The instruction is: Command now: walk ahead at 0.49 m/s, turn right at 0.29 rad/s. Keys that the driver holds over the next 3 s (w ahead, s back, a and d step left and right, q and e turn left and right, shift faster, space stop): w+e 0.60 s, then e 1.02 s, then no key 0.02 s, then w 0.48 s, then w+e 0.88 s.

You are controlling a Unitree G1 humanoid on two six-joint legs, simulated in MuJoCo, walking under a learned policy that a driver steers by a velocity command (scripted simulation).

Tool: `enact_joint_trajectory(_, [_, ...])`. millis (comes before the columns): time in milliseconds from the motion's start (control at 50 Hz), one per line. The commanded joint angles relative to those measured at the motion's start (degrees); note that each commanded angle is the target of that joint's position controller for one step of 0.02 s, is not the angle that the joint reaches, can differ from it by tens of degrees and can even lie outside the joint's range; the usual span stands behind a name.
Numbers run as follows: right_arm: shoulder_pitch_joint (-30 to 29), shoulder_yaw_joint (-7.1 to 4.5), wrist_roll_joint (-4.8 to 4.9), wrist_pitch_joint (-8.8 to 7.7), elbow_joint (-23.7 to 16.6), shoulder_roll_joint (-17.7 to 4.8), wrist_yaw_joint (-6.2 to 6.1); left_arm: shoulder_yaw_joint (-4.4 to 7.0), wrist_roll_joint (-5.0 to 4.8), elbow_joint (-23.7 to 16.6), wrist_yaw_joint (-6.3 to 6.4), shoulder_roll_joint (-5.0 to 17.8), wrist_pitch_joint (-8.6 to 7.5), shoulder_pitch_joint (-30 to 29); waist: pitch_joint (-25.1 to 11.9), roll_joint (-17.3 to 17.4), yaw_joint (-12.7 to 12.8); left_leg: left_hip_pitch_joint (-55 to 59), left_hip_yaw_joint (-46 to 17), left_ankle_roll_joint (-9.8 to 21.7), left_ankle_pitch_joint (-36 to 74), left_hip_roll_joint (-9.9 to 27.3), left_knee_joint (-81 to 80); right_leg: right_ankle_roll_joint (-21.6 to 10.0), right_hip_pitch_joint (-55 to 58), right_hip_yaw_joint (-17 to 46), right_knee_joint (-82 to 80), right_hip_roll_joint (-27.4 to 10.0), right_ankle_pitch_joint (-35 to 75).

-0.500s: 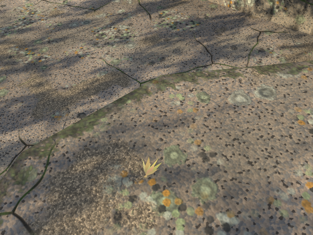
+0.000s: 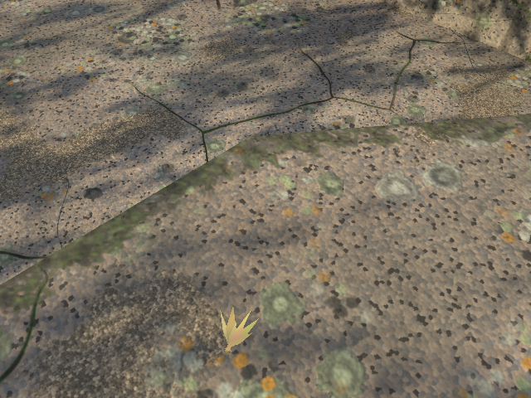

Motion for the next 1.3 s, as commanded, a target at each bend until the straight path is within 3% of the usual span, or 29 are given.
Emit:
enact_joint_trajectory(20, [-0.15,-1.71,-0.28,-1.95,-1.09,-5.48,-0.09,0.82,0.12,-3.20,0.12,1.63,1.14,2.27,-0.89,7.57,0.52,4.76,-10.84,9.24,7.33,15.46,-15.70,0.39,-8.22,3.24,-0.38,-3.50,5.22])
enact_joint_trajectory(160, [2.23,-2.51,-0.22,-2.04,1.80,-8.71,-1.76,0.06,1.06,-8.32,-1.65,0.87,0.83,-10.20,3.10,4.04,-2.24,6.31,1.35,7.37,12.83,14.49,-17.93,0.57,-9.81,0.04,-22.42,-1.48,24.26])
enact_joint_trajectory(260, [6.76,-3.35,1.14,0.00,4.08,-11.02,-2.34,-0.27,0.91,-13.45,-3.50,1.46,0.94,-17.67,4.69,3.39,-4.50,18.58,4.19,5.95,19.17,18.01,-13.12,-2.11,-13.51,-3.30,-30.16,-0.21,18.23])
enact_joint_trajectory(300, [6.19,-3.73,1.30,1.03,3.87,-12.62,-2.68,0.48,0.82,-14.73,-4.00,3.01,1.14,-16.51,2.06,5.34,-2.80,21.25,5.89,4.61,36.34,18.20,-6.53,-4.04,-8.53,-6.80,-30.83,2.99,12.11])
enact_joint_trajectory(340, [5.02,-3.85,1.37,2.18,3.34,-13.86,-3.15,2.68,0.51,-13.09,-3.81,6.80,1.45,-5.70,-4.98,6.75,3.62,19.51,7.91,2.60,51.19,16.31,10.22,-6.93,7.05,-9.91,-32.33,8.25,8.93])
enact_joint_trajectory(360, [5.17,-3.29,1.11,2.15,2.71,-13.03,-3.48,4.79,0.45,-10.82,-2.89,10.84,1.76,3.98,-10.17,4.59,8.24,9.74,8.58,0.24,43.62,13.98,25.01,-9.38,23.67,-6.07,-34.55,8.28,11.43])
enact_joint_trajectory(380, [9.78,-1.07,-0.77,1.00,-0.15,-5.84,-2.91,6.37,0.28,-10.31,-1.83,17.67,2.02,7.23,-15.70,-9.69,4.46,-15.15,7.37,-3.68,0.80,5.55,47.35,-18.06,44.74,21.81,-36.57,-6.44,6.40])
enact_joint_trajectory(400, [8.36,-0.11,0.21,-1.63,-1.26,-5.70,-1.97,5.39,0.64,-12.37,-2.11,16.59,1.29,7.51,-25.13,-8.94,4.38,-26.01,-6.96,-3.94,-24.85,-1.86,57.90,-24.67,52.83,47.46,-47.47,-14.30,-0.17])
enact_joint_trajectory(420, [1.38,-1.27,2.60,-3.06,-2.95,-9.80,-1.18,4.13,1.23,-12.07,-2.35,12.26,0.78,6.66,-19.63,-3.96,6.61,-32.16,-11.12,-2.53,-20.59,1.59,59.14,-20.63,50.31,40.57,-49.90,-12.78,0.33])
enact_joint_trajectory(440, [-0.72,-0.94,2.81,-3.78,-3.65,-9.38,-1.10,3.59,1.03,-12.15,-2.28,10.36,0.41,3.75,-12.58,-1.52,4.91,-32.80,-10.29,-1.41,-15.63,4.15,54.93,-18.29,41.96,32.14,-49.78,-10.54,3.87])
enact_joint_trajectory(460, [-0.88,-1.05,1.47,-3.90,-3.11,-9.12,-1.59,3.02,0.96,-13.01,-2.15,8.57,0.37,-0.64,-8.21,2.30,2.03,-29.55,-9.93,-1.46,-11.98,6.55,49.48,-16.36,32.67,25.83,-50.04,-8.05,8.97])
enact_joint_trajectory(480, [-0.16,-1.60,0.43,-3.27,-2.68,-9.77,-1.96,2.31,1.55,-14.17,-1.96,6.63,0.39,-3.78,-5.84,2.09,-0.27,-25.05,-9.89,-1.72,-9.48,8.14,45.88,-15.41,25.52,21.50,-51.47,-6.19,14.24])
enact_joint_trajectory(540, [1.59,-1.66,-0.38,-1.22,-3.00,-8.69,-1.95,2.45,1.63,-15.32,-1.29,7.11,0.09,-5.18,-4.80,0.05,-2.60,-19.76,-9.01,-4.18,-6.67,8.52,39.53,-16.18,16.38,16.51,-53.82,-3.85,22.63])
enact_joint_trajectory(660, [-10.24,-0.28,-0.66,-1.05,-6.54,-5.60,-1.72,3.20,1.02,-14.07,0.67,9.29,1.26,-0.90,-2.19,-2.33,1.20,-15.21,-6.53,-6.55,12.66,2.59,14.28,-10.93,11.62,9.00,-50.25,2.10,29.01])
enact_joint_trajectory(740, [-12.15,-1.08,0.16,-1.25,-7.61,-7.82,-0.79,3.30,0.64,-13.40,1.41,8.80,3.02,1.56,-4.20,-4.37,1.76,-11.77,-8.52,-5.58,13.14,-0.47,6.78,-8.49,16.50,15.23,-43.65,0.66,26.26])
enact_joint_trajectory(800, [-6.37,-2.17,-0.34,-2.01,-6.46,-9.76,-0.67,3.09,0.76,-15.51,1.96,7.55,3.61,-2.57,-6.05,-5.61,-2.29,-5.18,-8.78,-2.71,13.88,0.31,0.69,-5.58,19.02,19.15,-34.41,1.80,25.33])
enact_joint_trajectory(820, [-2.64,-2.65,-1.39,-2.32,-6.33,-11.75,-1.05,2.32,1.16,-16.76,1.86,5.06,3.40,-2.82,-10.73,-2.96,-3.68,4.75,-11.75,-0.01,23.66,5.71,0.55,-3.18,16.11,16.94,-25.56,5.21,20.93])
enact_joint_trajectory(840, [1.13,-2.96,-2.32,-1.96,-6.71,-14.65,-1.61,1.13,2.64,-17.54,1.80,1.28,3.30,2.12,-17.72,9.08,-2.31,20.80,-23.26,5.17,48.69,19.11,5.43,0.14,5.08,10.47,-9.34,11.20,-9.43])
enact_joint_trajectory(860, [3.44,-3.15,-1.74,-0.69,-5.37,-14.80,-1.16,1.03,0.97,-17.54,1.26,3.88,3.14,11.99,-25.90,23.06,0.98,30.66,-43.00,16.12,42.93,30.91,3.81,2.37,-5.97,8.07,5.08,12.82,-25.50])
enact_joint_trajectory(880, [-0.02,-2.34,-0.76,0.22,-7.49,-10.90,-1.17,2.42,0.30,-15.43,1.26,9.59,3.89,11.28,-22.65,14.04,-0.20,26.08,-40.89,15.16,29.53,27.79,1.49,4.42,-8.76,9.01,11.34,8.68,-19.96])
enact_joint_trajectory(920, [-4.24,-0.78,-0.89,2.01,-8.60,-6.90,-1.80,3.34,0.35,-16.92,1.71,11.20,6.10,1.05,-12.50,6.70,-1.82,14.53,-25.86,10.70,17.82,20.50,-0.76,6.27,-10.23,4.90,11.19,5.63,-12.51])
enact_joint_trajectory(960, [-6.68,-0.98,-1.27,2.88,-7.91,-8.13,-2.19,3.03,0.36,-18.19,1.88,8.59,7.51,-0.60,-6.41,8.76,-0.18,3.11,-17.98,9.55,13.97,16.19,-4.58,6.24,-5.56,2.43,5.69,3.84,-9.38])
enact_joint_trajectory(1020, [-6.53,-1.72,-1.41,2.96,-6.98,-9.35,-2.61,2.16,0.85,-18.92,1.95,5.21,7.51,-1.13,-7.00,10.23,-0.31,2.76,-12.58,11.24,19.31,16.31,-6.42,6.22,-2.70,-0.25,-2.31,3.48,-7.49])
enact_joint_trajectory(1080, [-7.31,-2.31,-0.81,3.61,-6.70,-10.62,-2.85,1.80,1.23,-19.98,1.34,5.05,7.43,-3.79,-9.61,9.35,-0.94,4.34,-10.05,12.12,19.23,18.60,-6.77,5.47,0.50,-0.80,-9.88,1.66,-3.08])
enact_joint_trajectory(1160, [-7.95,-2.90,0.01,4.53,-6.15,-12.17,-2.46,2.06,1.10,-20.88,0.09,6.04,7.88,-5.85,-8.07,10.66,-1.34,2.65,-6.62,10.82,10.42,19.12,-7.49,3.46,6.08,-3.36,-18.95,1.89,-0.91])
enact_joint_trajectory(1240, [-7.43,-3.14,1.67,5.22,-4.65,-12.46,-2.37,2.86,1.49,-20.32,-0.77,6.33,7.92,-3.12,-7.39,9.37,0.81,1.76,-3.22,5.66,3.93,18.46,-1.05,-0.63,14.96,-6.46,-35.55,4.60,4.76])
enact_joint_trajectory(1260, [-4.60,-2.77,1.56,5.47,-3.29,-10.52,-2.29,3.60,1.79,-19.74,-0.36,8.14,7.80,-1.13,-6.60,5.37,0.93,-2.74,-0.29,1.57,-1.20,15.92,4.94,-2.84,20.28,-3.00,-41.23,4.09,9.90])
enact_joint_trajectory(1280, [-3.13,-1.73,-0.61,5.56,-4.15,-6.83,-1.88,5.09,2.01,-20.55,0.75,14.63,7.58,0.19,-5.75,-11.84,-0.95,-16.13,6.31,-4.74,-17.55,8.24,22.95,-8.53,27.41,16.80,-46.05,-9.84,26.74])
enact_joint_trajectory(1300, [-8.79,-2.14,-1.08,5.24,-7.35,-8.48,-2.55,5.31,3.55,-22.28,0.57,17.55,6.58,-1.12,-5.12,-15.47,1.45,-25.39,-1.42,-6.51,-28.06,1.61,35.32,-18.42,22.68,28.59,-48.51,-16.80,27.93])
Next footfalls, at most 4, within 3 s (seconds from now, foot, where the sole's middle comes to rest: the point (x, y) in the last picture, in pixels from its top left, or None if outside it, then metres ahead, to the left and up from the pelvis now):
0.36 right None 0.36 -0.16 -0.78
0.82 left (305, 324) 0.67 -0.07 -0.78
1.26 right None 0.47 -0.24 -0.78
1.74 left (317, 334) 0.64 -0.10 -0.78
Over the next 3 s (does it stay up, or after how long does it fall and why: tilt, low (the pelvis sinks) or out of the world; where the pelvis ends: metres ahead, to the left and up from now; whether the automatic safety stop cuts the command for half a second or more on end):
stays up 0.70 -0.66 0.00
